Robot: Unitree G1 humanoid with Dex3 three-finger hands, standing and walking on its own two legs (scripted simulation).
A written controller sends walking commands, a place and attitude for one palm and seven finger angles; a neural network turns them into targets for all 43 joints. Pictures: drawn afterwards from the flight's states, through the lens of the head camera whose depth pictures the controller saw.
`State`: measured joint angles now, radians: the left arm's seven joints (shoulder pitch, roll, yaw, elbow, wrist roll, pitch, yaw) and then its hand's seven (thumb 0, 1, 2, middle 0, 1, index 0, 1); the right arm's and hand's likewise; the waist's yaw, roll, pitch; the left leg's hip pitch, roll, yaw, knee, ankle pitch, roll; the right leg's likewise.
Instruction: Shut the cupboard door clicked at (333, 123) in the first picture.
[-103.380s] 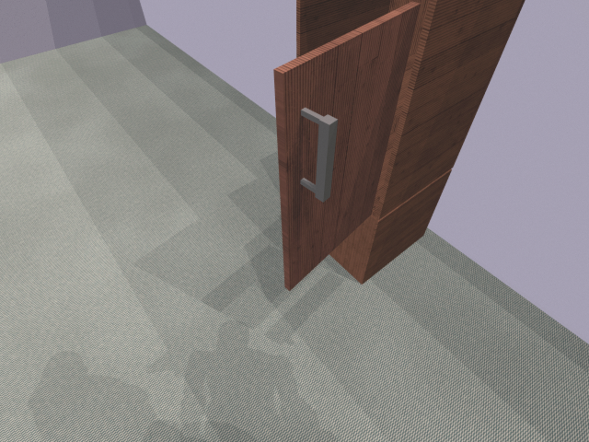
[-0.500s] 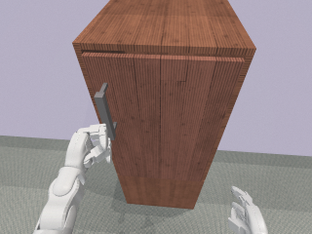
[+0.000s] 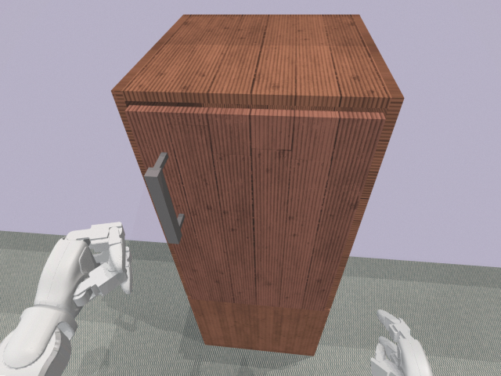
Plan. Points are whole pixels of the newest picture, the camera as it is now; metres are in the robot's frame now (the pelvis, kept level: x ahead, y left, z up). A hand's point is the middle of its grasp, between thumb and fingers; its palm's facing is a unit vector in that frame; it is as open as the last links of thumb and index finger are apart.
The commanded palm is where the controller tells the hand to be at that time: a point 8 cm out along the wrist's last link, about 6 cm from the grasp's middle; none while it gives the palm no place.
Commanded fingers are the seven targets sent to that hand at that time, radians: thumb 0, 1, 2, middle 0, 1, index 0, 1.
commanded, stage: draw the hand back to the body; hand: left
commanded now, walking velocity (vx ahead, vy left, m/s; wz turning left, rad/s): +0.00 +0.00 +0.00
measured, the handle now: (169, 200) +0.37 +0.18 +0.10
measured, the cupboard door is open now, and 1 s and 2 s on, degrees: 0 0 0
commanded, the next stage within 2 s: step back with the hand held close in 1.04 s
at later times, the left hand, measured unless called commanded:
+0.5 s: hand (51, 289) +0.17 +0.25 +0.16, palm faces +0.39 -0.84 -0.37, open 4.9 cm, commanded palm +0.12 +0.29 +0.18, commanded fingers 0.00 0.90 0.90 -0.39 -0.51 -0.39 -0.51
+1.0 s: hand (41, 277) +0.19 +0.27 +0.16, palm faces +0.42 -0.82 -0.39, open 7.4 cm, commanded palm +0.13 +0.31 +0.19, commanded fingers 0.00 0.90 0.90 -0.20 -0.30 -0.20 -0.30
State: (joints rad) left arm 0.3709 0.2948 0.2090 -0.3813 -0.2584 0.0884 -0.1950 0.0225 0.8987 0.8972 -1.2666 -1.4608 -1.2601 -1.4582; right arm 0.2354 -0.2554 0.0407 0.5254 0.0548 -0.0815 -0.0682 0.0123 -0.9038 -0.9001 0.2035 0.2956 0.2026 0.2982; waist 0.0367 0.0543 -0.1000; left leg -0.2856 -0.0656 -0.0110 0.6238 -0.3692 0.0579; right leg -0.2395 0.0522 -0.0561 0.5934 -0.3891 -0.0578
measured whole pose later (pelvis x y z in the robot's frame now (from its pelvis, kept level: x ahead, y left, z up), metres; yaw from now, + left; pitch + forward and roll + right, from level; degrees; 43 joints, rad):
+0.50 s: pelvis -0.03 +0.00 +0.01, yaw -1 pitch -4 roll +0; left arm 0.43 0.34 0.29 -0.30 -0.09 -0.08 0.11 0.02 0.89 0.90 -0.66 -0.80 -0.66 -0.79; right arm 0.20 -0.23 0.03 0.63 0.03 -0.06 -0.06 0.01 -0.90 -0.90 0.20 0.30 0.20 0.30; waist 0.04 0.08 -0.01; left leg -0.14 -0.06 0.00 0.45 -0.24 0.06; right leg -0.10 0.06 -0.04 0.42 -0.26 -0.06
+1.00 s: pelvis -0.01 +0.01 +0.02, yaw -1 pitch -3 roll +0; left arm 0.46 0.34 0.32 -0.37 -0.08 -0.06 0.11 0.02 0.89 0.90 -0.22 -0.31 -0.21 -0.31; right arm 0.19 -0.23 0.02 0.63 0.02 -0.07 -0.06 0.01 -0.90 -0.90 0.20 0.30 0.20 0.30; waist 0.06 0.07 -0.01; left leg -0.12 -0.07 0.00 0.42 -0.26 0.07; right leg -0.08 0.05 -0.03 0.40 -0.28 -0.05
